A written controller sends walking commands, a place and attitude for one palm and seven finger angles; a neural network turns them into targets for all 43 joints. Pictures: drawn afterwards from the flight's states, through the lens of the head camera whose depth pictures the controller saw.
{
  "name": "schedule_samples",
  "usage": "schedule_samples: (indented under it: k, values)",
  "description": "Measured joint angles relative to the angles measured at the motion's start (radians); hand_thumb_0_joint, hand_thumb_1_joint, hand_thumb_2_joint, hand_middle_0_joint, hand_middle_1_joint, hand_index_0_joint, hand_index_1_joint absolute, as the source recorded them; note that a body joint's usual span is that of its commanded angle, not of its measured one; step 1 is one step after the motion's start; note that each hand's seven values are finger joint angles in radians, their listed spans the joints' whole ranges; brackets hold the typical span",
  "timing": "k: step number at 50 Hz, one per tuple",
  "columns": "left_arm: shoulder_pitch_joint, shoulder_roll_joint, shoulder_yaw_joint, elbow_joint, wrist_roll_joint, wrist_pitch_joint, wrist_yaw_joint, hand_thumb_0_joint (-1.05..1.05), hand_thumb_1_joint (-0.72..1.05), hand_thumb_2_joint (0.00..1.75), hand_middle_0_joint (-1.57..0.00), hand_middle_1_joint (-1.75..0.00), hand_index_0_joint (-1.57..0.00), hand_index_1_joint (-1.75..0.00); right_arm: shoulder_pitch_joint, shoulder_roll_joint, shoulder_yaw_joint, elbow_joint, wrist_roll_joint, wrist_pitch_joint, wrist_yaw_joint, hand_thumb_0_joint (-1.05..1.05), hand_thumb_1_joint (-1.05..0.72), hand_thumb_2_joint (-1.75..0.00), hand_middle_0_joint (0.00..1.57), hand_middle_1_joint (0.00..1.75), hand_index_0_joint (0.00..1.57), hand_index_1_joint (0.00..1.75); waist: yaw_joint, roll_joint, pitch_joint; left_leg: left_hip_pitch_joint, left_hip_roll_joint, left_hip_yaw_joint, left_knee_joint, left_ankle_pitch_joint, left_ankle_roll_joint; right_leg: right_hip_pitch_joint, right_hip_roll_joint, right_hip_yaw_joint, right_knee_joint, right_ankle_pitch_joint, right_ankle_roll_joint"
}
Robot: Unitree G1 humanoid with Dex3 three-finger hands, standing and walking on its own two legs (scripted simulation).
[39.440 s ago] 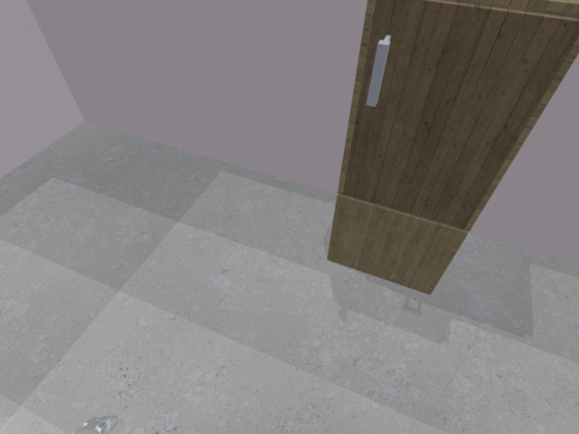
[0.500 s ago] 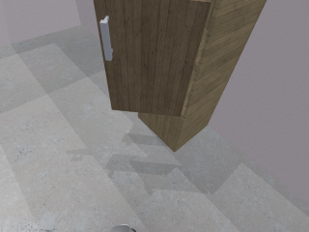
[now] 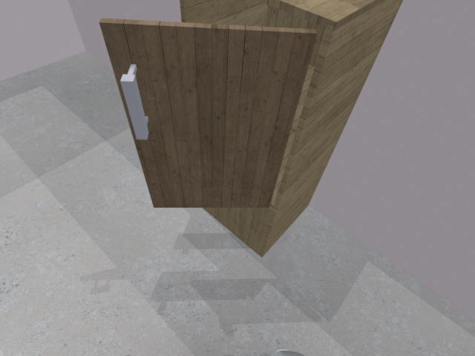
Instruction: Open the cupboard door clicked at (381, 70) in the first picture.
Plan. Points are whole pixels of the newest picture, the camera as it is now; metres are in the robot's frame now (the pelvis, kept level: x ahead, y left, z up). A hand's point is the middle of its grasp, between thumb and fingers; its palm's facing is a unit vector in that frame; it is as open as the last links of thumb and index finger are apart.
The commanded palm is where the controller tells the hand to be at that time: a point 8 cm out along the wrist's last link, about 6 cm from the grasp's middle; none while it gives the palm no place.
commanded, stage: come to a stop and stand still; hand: left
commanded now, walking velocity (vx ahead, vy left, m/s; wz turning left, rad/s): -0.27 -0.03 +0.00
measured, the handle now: (137, 103) +0.57 +0.23 +0.09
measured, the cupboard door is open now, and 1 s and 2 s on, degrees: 44 44 44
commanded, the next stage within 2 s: look again from close up in 0.80 s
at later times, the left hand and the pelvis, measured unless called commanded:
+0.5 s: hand out of the picture +0.05 +0.19 -0.19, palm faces +0.05 -0.98 -0.20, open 7.3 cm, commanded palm none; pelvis +0.00 +0.00 -0.02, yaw -1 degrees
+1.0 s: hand out of the picture +0.01 +0.17 -0.18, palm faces -0.05 -0.98 -0.19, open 7.3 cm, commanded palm none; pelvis +0.00 +0.00 -0.01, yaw -2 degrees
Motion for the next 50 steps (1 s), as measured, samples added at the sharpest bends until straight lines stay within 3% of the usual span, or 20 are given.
schedule_samples:
  k: [3, 6, 9, 13, 16, 19, 22, 23, 24, 25, 27, 31, 35, 39, 45, 50]
  values:
    - [-0.009, -0.008, -0.005, -0.008, 0.000, 0.013, 0.003, 0.00, 0.91, 0.90, -0.20, -0.30, -0.20, -0.30, 0.008, 0.018, -0.002, 0.012, 0.002, 0.020, -0.001, 0.00, -0.91, -0.90, 0.20, 0.30, 0.20, 0.29, -0.011, 0.008, 0.002, -0.006, 0.010, 0.000, 0.044, -0.040, -0.009, 0.073, 0.019, -0.018, -0.085, -0.037, -0.009]
    - [-0.005, -0.014, -0.005, -0.024, 0.001, 0.012, 0.005, 0.00, 0.91, 0.90, -0.20, -0.30, -0.20, -0.30, 0.005, 0.024, -0.013, 0.007, 0.010, 0.034, 0.000, 0.01, -0.90, -0.90, 0.20, 0.30, 0.20, 0.30, -0.011, 0.013, 0.005, -0.032, 0.017, 0.010, 0.113, -0.089, -0.025, 0.141, 0.028, -0.020, -0.190, 0.011, -0.021]
    - [-0.006, -0.021, -0.005, -0.033, 0.001, -0.004, 0.012, 0.00, 0.91, 0.90, -0.20, -0.30, -0.20, -0.30, -0.028, 0.015, -0.030, -0.016, 0.020, 0.049, 0.003, 0.01, -0.90, -0.90, 0.20, 0.30, 0.20, 0.30, -0.014, 0.022, 0.019, -0.100, 0.030, 0.008, 0.233, -0.101, -0.068, 0.137, 0.033, -0.014, -0.195, -0.072, -0.035]
    - [-0.016, -0.040, -0.005, -0.038, 0.002, -0.013, 0.027, 0.00, 0.91, 0.90, -0.20, -0.30, -0.20, -0.30, -0.099, -0.021, -0.047, -0.047, 0.026, 0.080, 0.009, 0.01, -0.90, -0.90, 0.20, 0.30, 0.20, 0.30, -0.002, 0.034, 0.055, -0.231, 0.022, -0.088, 0.540, -0.275, -0.119, 0.146, 0.026, -0.030, -0.203, -0.073, -0.043]
    - [-0.005, -0.043, 0.004, -0.044, 0.000, -0.013, 0.035, 0.00, 0.92, 0.90, -0.20, -0.30, -0.20, -0.30, -0.165, -0.054, -0.057, -0.068, 0.026, 0.095, 0.015, 0.01, -0.90, -0.90, 0.20, 0.30, 0.20, 0.29, 0.023, 0.030, 0.066, -0.282, 0.027, -0.129, 0.620, -0.280, -0.136, 0.162, 0.022, -0.028, -0.242, -0.043, -0.041]
    - [0.016, -0.025, 0.010, -0.044, 0.007, -0.010, 0.029, 0.00, 0.92, 0.90, -0.21, -0.30, -0.21, -0.30, -0.221, -0.080, -0.063, -0.098, 0.024, 0.094, 0.024, 0.01, -0.90, -0.90, 0.20, 0.30, 0.20, 0.29, 0.044, 0.013, 0.060, -0.284, 0.039, -0.141, 0.551, -0.237, -0.146, 0.162, 0.015, -0.019, -0.266, -0.019, -0.032]
    - [0.042, -0.004, 0.016, -0.032, 0.013, -0.004, 0.021, 0.00, 0.92, 0.90, -0.21, -0.30, -0.21, -0.30, -0.254, -0.097, -0.064, -0.130, 0.020, 0.077, 0.030, 0.00, -0.91, -0.90, 0.20, 0.30, 0.19, 0.29, 0.056, -0.007, 0.045, -0.223, 0.045, -0.137, 0.363, -0.142, -0.146, 0.149, 0.005, -0.010, -0.252, -0.017, -0.016]
    - [0.054, 0.002, 0.016, -0.027, 0.011, -0.002, 0.019, 0.00, 0.92, 0.90, -0.20, -0.30, -0.21, -0.30, -0.257, -0.104, -0.062, -0.138, 0.019, 0.067, 0.032, 0.00, -0.91, -0.90, 0.20, 0.30, 0.19, 0.29, 0.058, -0.008, 0.036, -0.187, 0.048, -0.135, 0.275, -0.086, -0.142, 0.141, 0.005, -0.009, -0.234, -0.024, -0.009]
    - [0.066, 0.005, 0.015, -0.022, 0.008, 0.002, 0.015, 0.00, 0.92, 0.90, -0.20, -0.30, -0.20, -0.30, -0.254, -0.112, -0.061, -0.146, 0.017, 0.055, 0.032, 0.00, -0.91, -0.90, 0.20, 0.30, 0.19, 0.29, 0.059, -0.001, 0.023, -0.162, 0.055, -0.141, 0.209, -0.047, -0.115, 0.127, 0.009, -0.012, -0.210, -0.035, -0.001]
    - [0.071, 0.012, 0.016, -0.013, 0.004, 0.008, 0.013, 0.00, 0.92, 0.90, -0.20, -0.30, -0.20, -0.30, -0.254, -0.109, -0.060, -0.146, 0.013, 0.047, 0.029, 0.00, -0.91, -0.90, 0.20, 0.30, 0.19, 0.29, 0.061, -0.010, 0.018, -0.161, 0.047, -0.139, 0.210, -0.039, -0.089, 0.122, 0.004, -0.006, -0.186, -0.059, 0.004]
    - [0.088, 0.026, 0.016, 0.002, 0.002, 0.019, 0.010, 0.00, 0.91, 0.90, -0.20, -0.30, -0.20, -0.30, -0.248, -0.098, -0.047, -0.142, 0.003, 0.048, 0.027, 0.00, -0.91, -0.90, 0.20, 0.30, 0.19, 0.29, 0.073, -0.028, 0.004, -0.149, 0.036, -0.129, 0.209, -0.043, -0.075, 0.126, 0.004, 0.016, -0.160, -0.138, 0.005]
    - [0.121, 0.036, 0.009, 0.029, 0.007, 0.023, -0.004, 0.01, 0.91, 0.90, -0.20, -0.30, -0.20, -0.30, -0.233, -0.071, -0.023, -0.129, -0.004, 0.045, 0.023, 0.00, -0.90, -0.90, 0.20, 0.30, 0.19, 0.29, 0.083, -0.037, -0.017, -0.116, 0.027, -0.120, 0.148, -0.018, -0.076, 0.156, 0.011, 0.032, -0.143, -0.140, -0.001]
    - [0.148, 0.027, -0.004, 0.054, 0.003, 0.002, -0.010, 0.01, 0.91, 0.90, -0.20, -0.30, -0.20, -0.30, -0.234, -0.049, -0.011, -0.109, 0.006, 0.041, 0.024, 0.00, -0.90, -0.90, 0.20, 0.30, 0.20, 0.29, 0.087, -0.030, -0.014, -0.116, 0.021, -0.103, 0.134, -0.010, -0.080, 0.219, 0.012, 0.047, -0.264, -0.075, -0.001]
    - [0.163, -0.011, -0.025, 0.082, -0.002, -0.013, -0.010, 0.01, 0.91, 0.90, -0.20, -0.30, -0.20, -0.30, -0.230, -0.057, -0.022, -0.089, 0.020, 0.030, 0.018, 0.00, -0.92, -0.90, 0.20, 0.30, 0.20, 0.30, 0.066, 0.019, -0.006, -0.101, 0.041, -0.106, 0.103, 0.005, -0.086, 0.241, 0.032, 0.044, -0.318, -0.041, -0.002]
    - [0.159, -0.035, -0.035, 0.099, -0.005, -0.022, -0.002, 0.01, 0.91, 0.90, -0.20, -0.30, -0.20, -0.30, -0.185, -0.076, -0.019, -0.036, 0.017, 0.029, 0.019, -0.01, -0.93, -0.90, 0.20, 0.30, 0.20, 0.30, 0.051, 0.021, -0.017, -0.070, 0.047, -0.107, 0.069, 0.016, -0.093, 0.272, 0.039, 0.042, -0.352, -0.030, -0.009]
    - [0.153, -0.043, -0.053, 0.072, 0.007, -0.043, 0.026, 0.01, 0.92, 0.90, -0.20, -0.30, -0.20, -0.30, -0.129, -0.092, -0.013, -0.061, 0.013, 0.026, 0.031, 0.00, -0.92, -0.90, 0.20, 0.30, 0.20, 0.29, 0.037, 0.038, -0.016, -0.118, 0.062, -0.112, 0.158, -0.031, -0.096, 0.238, 0.052, 0.038, -0.294, -0.059, -0.015]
